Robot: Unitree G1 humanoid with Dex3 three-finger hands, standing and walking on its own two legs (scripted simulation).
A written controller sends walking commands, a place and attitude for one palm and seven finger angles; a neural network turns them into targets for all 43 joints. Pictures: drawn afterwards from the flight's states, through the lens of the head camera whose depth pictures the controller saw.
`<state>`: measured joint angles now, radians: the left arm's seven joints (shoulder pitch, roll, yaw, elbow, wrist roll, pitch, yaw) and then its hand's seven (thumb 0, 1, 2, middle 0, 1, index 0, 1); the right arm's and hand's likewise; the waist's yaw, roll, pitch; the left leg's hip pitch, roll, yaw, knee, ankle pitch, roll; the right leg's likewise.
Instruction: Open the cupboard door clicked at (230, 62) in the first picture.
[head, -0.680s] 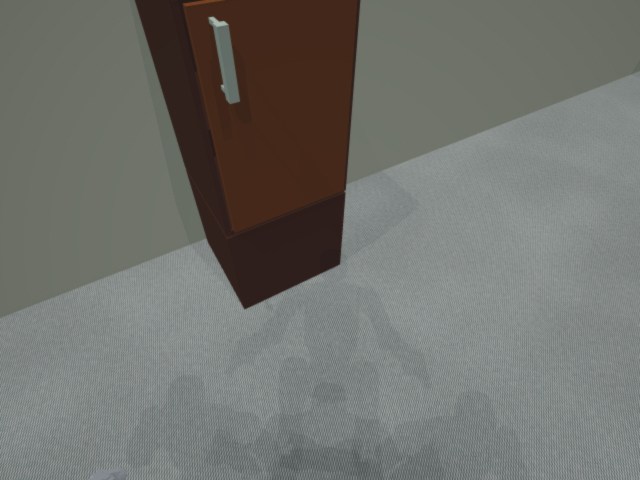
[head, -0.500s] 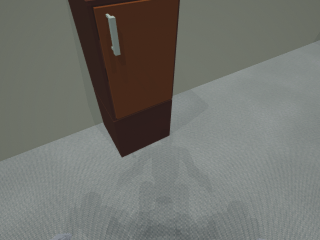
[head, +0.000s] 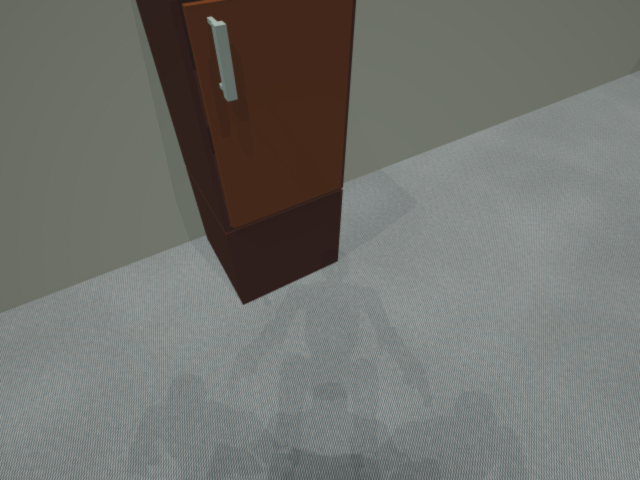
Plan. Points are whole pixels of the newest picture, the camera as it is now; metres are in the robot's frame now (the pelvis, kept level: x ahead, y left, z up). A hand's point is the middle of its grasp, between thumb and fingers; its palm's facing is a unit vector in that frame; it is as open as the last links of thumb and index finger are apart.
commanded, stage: stand and wait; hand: left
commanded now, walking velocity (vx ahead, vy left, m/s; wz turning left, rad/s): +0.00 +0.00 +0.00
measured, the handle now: (221, 59) +0.84 +0.26 +0.14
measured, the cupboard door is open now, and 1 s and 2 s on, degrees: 0 0 0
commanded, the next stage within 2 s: look at it before walking up in 0.14 s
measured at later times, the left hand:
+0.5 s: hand out of the picture +0.08 +0.24 -0.15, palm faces -0.02 -0.94 -0.33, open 7.4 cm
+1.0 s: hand out of the picture +0.08 +0.24 -0.16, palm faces -0.02 -0.94 -0.34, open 7.4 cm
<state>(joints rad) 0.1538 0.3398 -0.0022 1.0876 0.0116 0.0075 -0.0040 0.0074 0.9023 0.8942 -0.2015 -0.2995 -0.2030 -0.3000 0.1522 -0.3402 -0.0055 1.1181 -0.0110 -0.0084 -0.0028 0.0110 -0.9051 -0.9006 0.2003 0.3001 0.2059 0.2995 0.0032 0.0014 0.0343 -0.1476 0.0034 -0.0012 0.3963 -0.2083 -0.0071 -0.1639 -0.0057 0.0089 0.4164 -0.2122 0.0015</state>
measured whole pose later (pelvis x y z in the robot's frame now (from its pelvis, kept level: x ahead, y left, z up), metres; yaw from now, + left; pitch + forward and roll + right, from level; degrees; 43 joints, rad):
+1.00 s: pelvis +0.00 -0.01 +0.00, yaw -2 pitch -2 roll +0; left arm 0.15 0.33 0.01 1.07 0.01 0.02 0.00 0.01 0.90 0.89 -0.20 -0.30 -0.20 -0.30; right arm 0.11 -0.33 -0.01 1.09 -0.01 -0.01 -0.02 0.01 -0.91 -0.90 0.20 0.30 0.21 0.30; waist 0.02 0.00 0.04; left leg -0.14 0.02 0.02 0.40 -0.22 -0.02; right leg -0.17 0.01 0.03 0.42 -0.21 -0.01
